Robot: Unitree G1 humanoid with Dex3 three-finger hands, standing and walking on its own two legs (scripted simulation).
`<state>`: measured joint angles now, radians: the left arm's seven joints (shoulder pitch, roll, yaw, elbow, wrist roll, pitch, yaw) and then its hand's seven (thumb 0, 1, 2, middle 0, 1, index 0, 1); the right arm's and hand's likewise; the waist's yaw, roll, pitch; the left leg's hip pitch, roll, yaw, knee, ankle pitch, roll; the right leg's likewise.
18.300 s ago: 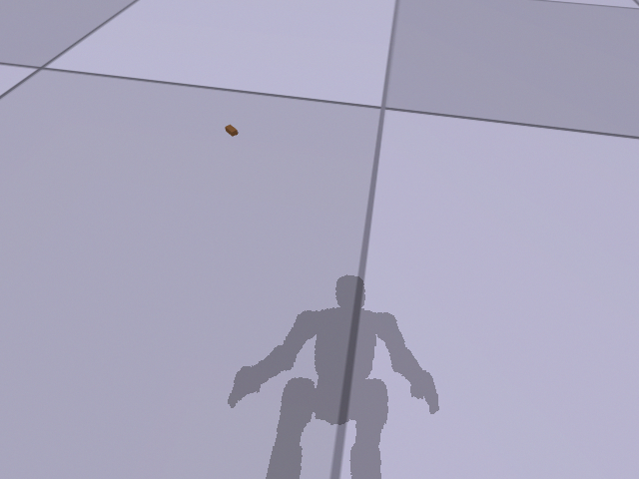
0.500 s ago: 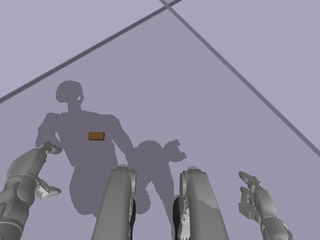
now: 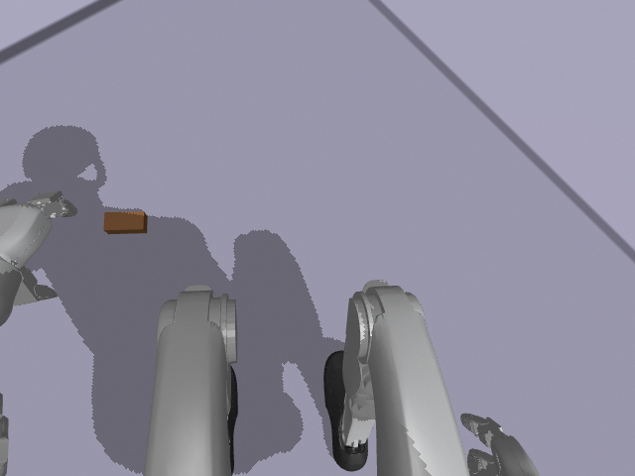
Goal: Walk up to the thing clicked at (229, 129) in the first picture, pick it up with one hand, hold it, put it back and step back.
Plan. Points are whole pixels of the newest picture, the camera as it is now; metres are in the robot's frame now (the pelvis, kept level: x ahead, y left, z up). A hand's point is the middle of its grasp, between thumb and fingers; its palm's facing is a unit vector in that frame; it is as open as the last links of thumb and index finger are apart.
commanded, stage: rise first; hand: left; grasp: from above
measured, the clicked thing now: (126, 222) +0.48 +0.32 -0.36
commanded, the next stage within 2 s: none
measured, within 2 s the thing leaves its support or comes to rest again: neither
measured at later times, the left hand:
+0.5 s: hand (57, 242) +0.40 +0.36 -0.21, palm faces -0.45 -0.09 -0.89, open 11.5 cm
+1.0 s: hand (72, 236) +0.41 +0.35 -0.24, palm faces -0.46 -0.11 -0.88, open 11.8 cm
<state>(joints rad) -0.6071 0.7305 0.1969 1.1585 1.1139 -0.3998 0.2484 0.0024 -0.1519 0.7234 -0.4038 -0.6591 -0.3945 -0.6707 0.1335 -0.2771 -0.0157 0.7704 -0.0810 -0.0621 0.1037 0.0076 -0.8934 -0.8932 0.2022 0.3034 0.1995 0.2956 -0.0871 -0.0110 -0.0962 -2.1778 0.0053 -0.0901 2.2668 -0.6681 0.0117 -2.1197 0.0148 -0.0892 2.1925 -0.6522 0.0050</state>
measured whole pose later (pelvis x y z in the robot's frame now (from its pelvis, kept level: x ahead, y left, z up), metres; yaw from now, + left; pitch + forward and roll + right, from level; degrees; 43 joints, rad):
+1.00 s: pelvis +0.01 +0.00 -0.06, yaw -3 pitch +32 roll -9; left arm -0.81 0.87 0.23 1.45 1.33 -0.42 0.46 0.00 -0.12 0.68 -0.44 -0.61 -0.43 -0.62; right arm 0.08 -0.28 0.06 0.79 -0.21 -0.03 0.14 0.00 -0.90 -0.89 0.20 0.30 0.20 0.30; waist -0.18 -0.06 -0.02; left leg -2.34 0.01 -0.13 2.48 -0.71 0.01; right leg -2.26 0.02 -0.13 2.37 -0.68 0.01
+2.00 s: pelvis +0.01 +0.01 -0.06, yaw -4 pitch +31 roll -10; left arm -0.84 0.90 0.21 1.45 1.32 -0.38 0.44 0.00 -0.19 0.74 -0.41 -0.67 -0.39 -0.69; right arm 0.08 -0.28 0.10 0.75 -0.20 -0.06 0.16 0.00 -0.91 -0.90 0.20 0.30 0.20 0.30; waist -0.20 -0.06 0.00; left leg -2.34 0.00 -0.15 2.49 -0.71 0.02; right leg -2.26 0.03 -0.14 2.37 -0.68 0.02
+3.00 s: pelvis +0.01 +0.00 -0.06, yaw -3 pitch +32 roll -9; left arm -0.94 0.86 0.08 1.51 1.33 -0.36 0.44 0.00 -0.22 0.75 -0.39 -0.71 -0.38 -0.73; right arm 0.09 -0.28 0.11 0.76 -0.18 -0.08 0.15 0.00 -0.90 -0.89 0.20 0.30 0.20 0.30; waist -0.22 -0.06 -0.02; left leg -2.34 0.00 -0.13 2.47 -0.69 0.01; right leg -2.27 0.02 -0.13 2.36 -0.66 0.02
